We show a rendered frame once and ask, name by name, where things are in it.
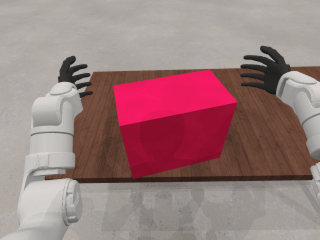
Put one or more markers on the carton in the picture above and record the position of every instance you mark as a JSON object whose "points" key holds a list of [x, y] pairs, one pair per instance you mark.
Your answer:
{"points": [[174, 121]]}

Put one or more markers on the right robot upper arm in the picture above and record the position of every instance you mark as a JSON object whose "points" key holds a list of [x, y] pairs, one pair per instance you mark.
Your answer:
{"points": [[315, 171]]}

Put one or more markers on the right robot hand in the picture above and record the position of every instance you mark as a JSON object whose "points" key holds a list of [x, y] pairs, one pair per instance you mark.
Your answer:
{"points": [[272, 73]]}

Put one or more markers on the left robot hand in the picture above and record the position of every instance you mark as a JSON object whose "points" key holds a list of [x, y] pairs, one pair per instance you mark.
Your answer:
{"points": [[66, 73]]}

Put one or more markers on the left robot forearm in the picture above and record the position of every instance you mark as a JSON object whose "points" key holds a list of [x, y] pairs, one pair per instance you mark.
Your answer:
{"points": [[52, 131]]}

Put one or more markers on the left robot upper arm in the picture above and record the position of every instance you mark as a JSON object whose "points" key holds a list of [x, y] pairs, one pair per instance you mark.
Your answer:
{"points": [[47, 209]]}

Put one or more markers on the table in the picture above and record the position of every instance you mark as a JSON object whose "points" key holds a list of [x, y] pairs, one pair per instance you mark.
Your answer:
{"points": [[265, 140]]}

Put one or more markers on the right robot forearm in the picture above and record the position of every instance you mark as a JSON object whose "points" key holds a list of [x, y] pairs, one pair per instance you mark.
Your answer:
{"points": [[302, 93]]}

